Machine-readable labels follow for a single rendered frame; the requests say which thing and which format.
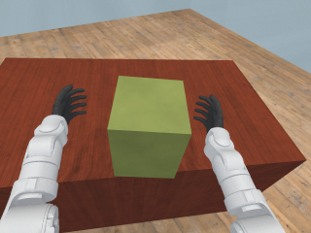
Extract robot left upper arm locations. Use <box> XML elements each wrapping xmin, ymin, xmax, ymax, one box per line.
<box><xmin>0</xmin><ymin>203</ymin><xmax>59</xmax><ymax>233</ymax></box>

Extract robot right forearm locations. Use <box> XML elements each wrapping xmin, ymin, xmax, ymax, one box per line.
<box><xmin>204</xmin><ymin>127</ymin><xmax>286</xmax><ymax>233</ymax></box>

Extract carton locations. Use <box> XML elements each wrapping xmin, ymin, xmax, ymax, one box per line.
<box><xmin>107</xmin><ymin>76</ymin><xmax>191</xmax><ymax>179</ymax></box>

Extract robot right upper arm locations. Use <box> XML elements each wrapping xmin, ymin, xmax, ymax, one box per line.
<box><xmin>230</xmin><ymin>214</ymin><xmax>284</xmax><ymax>233</ymax></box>

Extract robot right hand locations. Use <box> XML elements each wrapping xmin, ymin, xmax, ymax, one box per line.
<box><xmin>193</xmin><ymin>94</ymin><xmax>224</xmax><ymax>134</ymax></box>

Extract robot left hand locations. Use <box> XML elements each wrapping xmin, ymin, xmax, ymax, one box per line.
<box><xmin>52</xmin><ymin>84</ymin><xmax>86</xmax><ymax>125</ymax></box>

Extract pedestal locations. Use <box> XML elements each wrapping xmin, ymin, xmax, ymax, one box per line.
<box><xmin>0</xmin><ymin>57</ymin><xmax>307</xmax><ymax>233</ymax></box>

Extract robot left forearm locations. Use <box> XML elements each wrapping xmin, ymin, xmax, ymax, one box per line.
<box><xmin>0</xmin><ymin>115</ymin><xmax>68</xmax><ymax>228</ymax></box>

